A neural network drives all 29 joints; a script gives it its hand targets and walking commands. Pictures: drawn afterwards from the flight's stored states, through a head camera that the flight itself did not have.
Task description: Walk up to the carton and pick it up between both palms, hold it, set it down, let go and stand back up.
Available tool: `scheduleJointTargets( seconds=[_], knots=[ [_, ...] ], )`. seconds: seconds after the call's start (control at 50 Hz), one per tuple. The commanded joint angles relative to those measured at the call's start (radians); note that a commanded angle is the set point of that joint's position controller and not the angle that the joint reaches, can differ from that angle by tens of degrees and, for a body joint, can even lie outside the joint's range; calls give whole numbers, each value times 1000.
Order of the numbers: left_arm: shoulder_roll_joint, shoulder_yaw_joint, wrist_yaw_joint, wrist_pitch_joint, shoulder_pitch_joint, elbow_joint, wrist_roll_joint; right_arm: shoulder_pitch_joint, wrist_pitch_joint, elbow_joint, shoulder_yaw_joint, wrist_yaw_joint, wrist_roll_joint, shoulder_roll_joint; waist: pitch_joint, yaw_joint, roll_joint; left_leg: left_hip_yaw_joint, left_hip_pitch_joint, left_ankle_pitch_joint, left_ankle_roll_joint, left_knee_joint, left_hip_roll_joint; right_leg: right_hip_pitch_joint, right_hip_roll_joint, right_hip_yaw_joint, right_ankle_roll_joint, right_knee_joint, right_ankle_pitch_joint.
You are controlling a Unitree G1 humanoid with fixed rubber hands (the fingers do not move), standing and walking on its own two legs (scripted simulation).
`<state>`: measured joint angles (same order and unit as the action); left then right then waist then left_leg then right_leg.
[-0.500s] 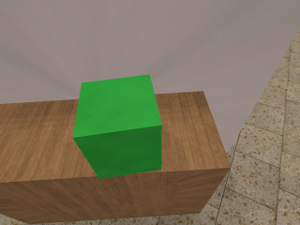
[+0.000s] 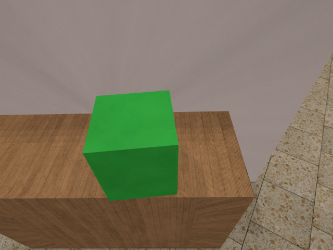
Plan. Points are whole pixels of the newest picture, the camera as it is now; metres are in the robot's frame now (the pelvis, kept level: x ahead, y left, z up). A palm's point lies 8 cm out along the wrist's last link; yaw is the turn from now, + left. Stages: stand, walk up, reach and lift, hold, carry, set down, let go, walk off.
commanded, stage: walk up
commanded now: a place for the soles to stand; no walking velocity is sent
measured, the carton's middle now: (138, 147) +0.42 +0.10 -0.01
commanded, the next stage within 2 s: reach and lift in 1.10 s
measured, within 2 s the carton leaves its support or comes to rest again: neither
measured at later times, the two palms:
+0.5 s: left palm out of the picture +0.03 +0.26 -0.14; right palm out of the picture +0.03 -0.26 -0.13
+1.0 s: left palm out of the picture +0.02 +0.27 -0.14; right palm out of the picture +0.07 -0.26 -0.13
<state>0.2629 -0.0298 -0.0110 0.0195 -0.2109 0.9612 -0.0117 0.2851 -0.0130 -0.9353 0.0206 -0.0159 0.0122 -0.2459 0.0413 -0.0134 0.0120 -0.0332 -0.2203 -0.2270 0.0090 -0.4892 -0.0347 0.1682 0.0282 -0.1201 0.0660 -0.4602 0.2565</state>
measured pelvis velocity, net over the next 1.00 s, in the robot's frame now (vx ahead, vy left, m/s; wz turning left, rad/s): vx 0.00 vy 0.00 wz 0.11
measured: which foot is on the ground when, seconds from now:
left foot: down 0.00-1.00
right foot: down 0.00-1.00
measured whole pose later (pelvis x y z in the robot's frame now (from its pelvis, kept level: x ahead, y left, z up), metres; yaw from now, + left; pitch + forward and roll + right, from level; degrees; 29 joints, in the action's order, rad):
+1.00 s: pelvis +0.00 +0.00 +0.00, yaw +6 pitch -2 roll -1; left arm 0.28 -0.03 -0.01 0.04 -0.21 1.00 -0.02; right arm 0.28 -0.01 -0.96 0.03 -0.03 0.01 -0.26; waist 0.05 -0.01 0.01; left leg 0.06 -0.27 -0.25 0.01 -0.56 0.00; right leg 0.16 0.00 -0.22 0.06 -0.50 0.30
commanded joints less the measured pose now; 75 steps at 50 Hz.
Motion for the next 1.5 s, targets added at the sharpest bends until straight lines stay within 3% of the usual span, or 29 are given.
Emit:
scheduleJointTargets(
  seconds=[0.0,0.08,0.12,0.18,0.26,0.28,0.3,0.32,0.38,0.42,0.48,0.58,0.64,0.74,0.8,0.9,1.0,1.08,1.1,1.12,1.16,1.22,1.26,1.32,1.38,1.4,1.42,1.46,1.48],
  knots=[
    [109,18,-8,-18,4,-17,0,72,-8,13,-20,-2,-2,-110,62,-6,-72,76,-35,41,-63,51,-76,42,-171,171,-29,180,-38],
    [135,26,-4,-14,-2,-3,1,62,-10,-7,-15,-5,1,-113,3,7,-23,56,-33,68,-50,54,-58,-12,-170,151,3,131,-56],
    [121,26,-4,-13,-15,9,1,71,-12,-12,-13,-8,-2,-98,6,6,-63,62,-48,72,-48,50,-64,-30,-172,140,-8,149,-86],
    [127,29,-10,-5,-34,21,2,65,-13,-8,-11,-15,-2,-109,-4,11,-36,62,-62,121,-42,22,-65,-48,-169,115,-14,105,-225],
    [126,30,-9,3,-19,15,-1,56,-5,-20,-11,-18,7,-124,15,14,9,56,-60,143,-43,20,-67,-34,-167,102,2,95,-146],
    [117,27,-10,3,-40,24,-8,60,-2,-19,-4,-19,-4,-107,32,24,-23,85,-63,91,-49,26,-70,4,-159,109,-3,123,-43],
    [132,30,-9,8,-3,18,-9,81,-1,-19,-7,-19,-1,-107,42,-1,-20,82,-66,68,-57,30,-72,14,-166,112,6,125,-2],
    [149,34,-10,10,-3,5,-4,44,0,-16,-15,-17,8,-137,49,10,31,89,-92,56,-65,30,-67,3,-162,110,10,116,51],
    [139,27,-12,10,-13,17,-3,70,1,-18,-4,-14,0,-113,50,11,-3,75,-94,-8,-47,14,-40,23,-190,138,-8,172,127],
    [157,35,-9,10,4,16,2,68,-5,-19,-11,-15,5,-117,35,-6,-3,66,-68,34,-55,13,-44,20,-180,128,8,141,84],
    [122,31,-7,8,-18,22,-7,42,-10,-14,-7,-21,-2,-114,44,17,-8,112,-89,98,-55,27,-71,12,-161,96,5,112,43],
    [104,25,-6,5,-41,22,-2,37,-13,-6,-18,-16,3,-154,9,21,66,217,-134,98,-83,101,-115,-52,-136,81,-6,62,47],
    [110,25,-2,8,-31,31,-7,60,-13,-1,-21,-16,-4,-146,14,11,-1,200,-123,83,-79,97,-103,-39,-147,66,-6,72,46],
    [124,25,-4,-5,-72,34,1,53,-13,-5,-19,-11,-3,-140,-43,9,42,183,-62,232,-83,54,-104,-58,-148,61,-17,60,-60],
    [131,22,-4,-3,-30,30,-7,45,-11,-1,-15,-14,-6,-127,-17,3,-27,150,-84,256,-78,20,-71,-53,-167,46,-6,79,-82],
    [140,26,-6,11,-27,22,-1,39,-4,14,-14,-19,-6,-122,22,6,-14,131,-117,96,-59,-16,-32,-14,-203,67,27,121,33],
    [139,29,-20,12,-19,5,-6,45,-1,25,-9,-24,-5,-119,44,10,-43,114,-135,111,-60,-69,-11,-26,-220,57,28,112,-84],
    [171,39,-9,25,-4,-5,-5,53,-3,37,-19,-26,-5,-126,22,1,-25,126,-123,153,-57,-96,-14,-8,-227,30,33,92,-21],
    [293,91,11,200,571,-401,77,-582,-52,178,-193,-2,94,-83,-56,-79,-69,15,-231,-58,-34,-144,3,259,-121,70,-31,-138,113],
    [272,97,-5,318,474,-391,52,-539,-31,126,-191,25,95,-61,-33,-16,-55,-6,-236,-177,-34,-168,13,298,-150,135,-16,-150,248],
    [175,97,4,466,391,-458,25,-439,30,138,-164,72,89,-63,-157,33,-31,-16,-250,-205,-11,-176,-21,211,-146,112,-2,-182,238],
    [111,117,-2,574,199,-560,-7,-307,56,82,-110,116,16,-142,-270,26,133,13,-29,117,55,-153,-36,221,-58,22,0,-214,-69],
    [74,129,3,617,102,-527,-45,-261,60,16,-63,110,-48,-215,-186,7,129,88,141,308,74,-108,-28,229,-17,12,-15,-156,-151],
    [49,156,26,623,86,-501,-99,-296,56,44,-54,90,-60,-227,-7,18,-35,3,167,158,52,-33,22,136,-12,-19,-22,-18,-109],
    [66,165,23,581,72,-476,-115,-320,46,134,-47,88,-44,-175,51,28,-24,-31,84,122,21,15,38,45,-21,22,-19,32,-100],
    [70,191,14,549,113,-506,-107,-326,42,157,-42,94,-43,-144,34,62,-24,-36,64,136,16,16,36,39,-23,31,-19,40,-106],
    [48,181,9,516,155,-517,-112,-326,32,166,-68,97,-26,-125,13,25,-17,-42,71,175,17,29,32,44,-19,50,-22,31,-122],
    [64,190,8,455,231,-551,-92,-353,10,254,-56,105,-12,-81,-41,76,-43,-68,41,91,9,37,23,15,-38,72,-38,51,-53],
    [59,195,7,428,265,-567,-69,-326,4,264,-67,101,-12,-45,-77,53,-44,-89,19,58,3,49,28,8,-45,98,-40,54,-37]
  ],
)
